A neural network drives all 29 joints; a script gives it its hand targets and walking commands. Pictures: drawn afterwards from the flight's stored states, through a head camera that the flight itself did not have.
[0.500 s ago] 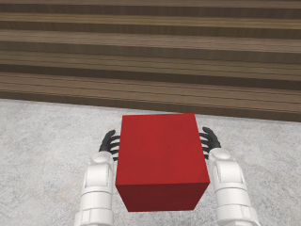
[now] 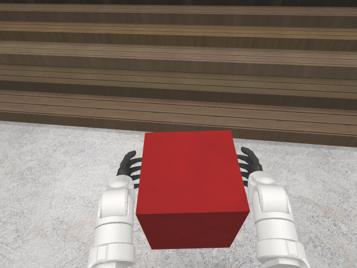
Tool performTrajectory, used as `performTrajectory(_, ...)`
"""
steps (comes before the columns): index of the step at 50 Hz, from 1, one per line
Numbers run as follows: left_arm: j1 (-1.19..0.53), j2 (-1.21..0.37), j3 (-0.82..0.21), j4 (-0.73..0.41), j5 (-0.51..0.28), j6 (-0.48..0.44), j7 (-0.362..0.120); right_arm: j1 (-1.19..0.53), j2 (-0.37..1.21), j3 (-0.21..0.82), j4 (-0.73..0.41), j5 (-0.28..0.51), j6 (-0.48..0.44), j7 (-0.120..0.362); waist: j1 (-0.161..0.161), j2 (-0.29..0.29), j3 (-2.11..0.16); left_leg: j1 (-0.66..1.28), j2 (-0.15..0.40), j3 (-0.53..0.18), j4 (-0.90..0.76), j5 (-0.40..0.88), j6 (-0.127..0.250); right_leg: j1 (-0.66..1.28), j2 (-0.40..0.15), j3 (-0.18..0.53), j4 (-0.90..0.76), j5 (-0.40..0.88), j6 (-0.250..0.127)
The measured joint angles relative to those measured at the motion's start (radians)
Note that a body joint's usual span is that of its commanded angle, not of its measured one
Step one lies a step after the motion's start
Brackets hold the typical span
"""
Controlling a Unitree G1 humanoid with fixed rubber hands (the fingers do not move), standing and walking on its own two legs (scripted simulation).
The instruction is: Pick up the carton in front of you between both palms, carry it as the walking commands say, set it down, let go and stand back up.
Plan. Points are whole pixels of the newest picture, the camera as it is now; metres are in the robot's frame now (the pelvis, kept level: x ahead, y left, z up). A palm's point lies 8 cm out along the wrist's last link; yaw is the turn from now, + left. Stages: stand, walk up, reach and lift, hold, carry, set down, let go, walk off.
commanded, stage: hold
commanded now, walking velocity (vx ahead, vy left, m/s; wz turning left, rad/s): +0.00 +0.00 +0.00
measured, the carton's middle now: (189, 192) +0.30 +0.00 -0.02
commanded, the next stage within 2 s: carry in 0.06 s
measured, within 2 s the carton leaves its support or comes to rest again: neither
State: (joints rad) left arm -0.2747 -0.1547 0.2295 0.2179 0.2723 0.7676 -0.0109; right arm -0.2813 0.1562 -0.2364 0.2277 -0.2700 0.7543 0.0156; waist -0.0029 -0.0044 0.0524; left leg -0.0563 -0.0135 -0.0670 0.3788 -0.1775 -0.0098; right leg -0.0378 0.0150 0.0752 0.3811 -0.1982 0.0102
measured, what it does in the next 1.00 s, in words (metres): walks ahead: left foot, then right foot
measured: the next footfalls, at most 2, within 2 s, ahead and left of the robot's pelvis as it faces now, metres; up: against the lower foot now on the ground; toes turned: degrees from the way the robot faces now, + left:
left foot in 0.48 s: +0.19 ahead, +0.09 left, +0.00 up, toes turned +9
right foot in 0.86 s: +0.48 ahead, -0.15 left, +0.00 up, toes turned -14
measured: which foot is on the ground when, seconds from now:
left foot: down 0.00-0.26, up 0.28-0.46, down 0.48-0.88, up 0.90-1.00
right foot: down 0.00-0.50, up 0.52-0.84, down 0.86-1.00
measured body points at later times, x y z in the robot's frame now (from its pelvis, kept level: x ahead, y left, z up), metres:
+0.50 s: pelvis +0.11 +0.00 -0.01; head +0.09 +0.00 +0.44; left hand +0.40 +0.14 +0.09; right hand +0.40 -0.16 +0.09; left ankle +0.15 +0.09 -0.75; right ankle +0.02 -0.13 -0.74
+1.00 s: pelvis +0.39 -0.07 -0.01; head +0.39 -0.08 +0.44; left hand +0.65 +0.08 +0.07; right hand +0.66 -0.22 +0.06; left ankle +0.28 +0.06 -0.65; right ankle +0.44 -0.14 -0.74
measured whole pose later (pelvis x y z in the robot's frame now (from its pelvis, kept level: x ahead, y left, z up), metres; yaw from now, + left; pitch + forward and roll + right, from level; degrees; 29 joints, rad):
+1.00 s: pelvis +0.39 -0.07 -0.01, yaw +0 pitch +4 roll +0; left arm -0.06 -0.13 0.07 -0.44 0.06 1.24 0.12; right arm -0.08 0.13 -0.08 -0.45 -0.05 1.26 -0.13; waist 0.02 0.02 -0.10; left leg -0.44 0.11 0.06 1.16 -0.36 0.01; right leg -0.38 -0.04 -0.27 0.50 -0.20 -0.08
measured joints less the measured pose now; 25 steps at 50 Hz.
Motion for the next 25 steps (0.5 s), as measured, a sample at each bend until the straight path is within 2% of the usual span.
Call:
performTrajectory(4,-0.01,-0.002,0.01,0.009,0.001,0.001,-0.001,-0.011,0.003,-0.009,0.008,-0.004,0.002,0.002,0.003,0.002,-0.038,-0.052,0.001,0.005,0.036,-0.018,-0.002,-0.054,0.001,0.001,0.039,-0.02,0.002)
performTrajectory(7,0.005,0.002,0.003,-0.01,-0.011,0.013,0.002,0.001,0.0,0.007,-0.008,0.006,0.015,-0.004,0.009,0.004,-0.106,-0.121,0.003,0.018,0.089,-0.128,0.0,-0.138,-0.003,-0.003,0.117,-0.157,0.002)
performTrajectory(8,0.008,0.003,0.0,-0.027,-0.018,0.02,0.004,0.0,0.0,0.014,-0.021,0.011,0.023,-0.009,0.013,0.006,-0.123,-0.138,0.006,0.025,0.093,-0.13,0.001,-0.166,-0.009,-0.014,0.14,-0.18,0.0)
performTrajectory(11,0.009,0.017,-0.013,-0.085,-0.053,0.048,0.013,0.0,0.0,0.038,-0.086,0.028,0.057,-0.025,0.021,0.021,-0.156,-0.179,0.026,0.039,0.118,-0.07,0.003,-0.21,-0.016,-0.071,0.164,-0.158,-0.002)
performTrajectory(13,0.011,0.016,-0.029,-0.119,-0.078,0.081,0.026,0.02,-0.005,0.046,-0.147,0.045,0.098,-0.036,0.017,0.034,-0.18,-0.203,0.041,0.031,0.167,-0.135,-0.001,-0.206,-0.005,-0.088,0.143,-0.111,-0.014)
performTrajectory(15,0.01,0.002,-0.047,-0.155,-0.088,0.123,0.043,0.043,-0.019,0.045,-0.208,0.071,0.143,-0.04,0.01,0.023,-0.206,-0.257,0.049,0.067,0.274,-0.231,-0.005,-0.201,-0.012,-0.103,0.122,-0.076,-0.027)
performTrajectory(17,0.024,0.004,-0.079,-0.203,-0.101,0.171,0.063,0.057,-0.036,0.054,-0.255,0.108,0.191,-0.049,0.002,0.006,-0.22,-0.309,0.05,0.111,0.348,-0.266,-0.003,-0.185,-0.026,-0.11,0.086,-0.087,-0.031)
performTrajectory(19,0.045,0.01,-0.099,-0.27,-0.118,0.222,0.081,0.062,-0.045,0.072,-0.303,0.137,0.24,-0.068,-0.003,-0.009,-0.227,-0.343,0.046,0.147,0.337,-0.256,-0.004,-0.163,-0.04,-0.106,0.037,-0.085,-0.027)
performTrajectory(22,0.081,0.016,-0.115,-0.391,-0.144,0.291,0.097,0.081,-0.042,0.09,-0.397,0.173,0.3,-0.088,-0.002,-0.024,-0.227,-0.347,0.031,0.2,0.21,-0.186,-0.008,-0.133,-0.058,-0.1,-0.002,-0.093,-0.015)
performTrajectory(24,0.107,0.02,-0.12,-0.472,-0.16,0.329,0.101,0.1,-0.025,0.097,-0.468,0.181,0.332,-0.099,0.004,-0.024,-0.225,-0.306,0.025,0.241,0.08,-0.11,-0.006,-0.126,-0.06,-0.096,0.038,-0.138,-0.006)
performTrajectory(25,0.121,0.022,-0.116,-0.509,-0.169,0.345,0.102,0.11,-0.015,0.106,-0.497,0.181,0.344,-0.103,0.009,-0.029,-0.225,-0.287,0.023,0.255,0.051,-0.033,0.015,-0.138,-0.064,-0.09,0.095,-0.18,-0.005)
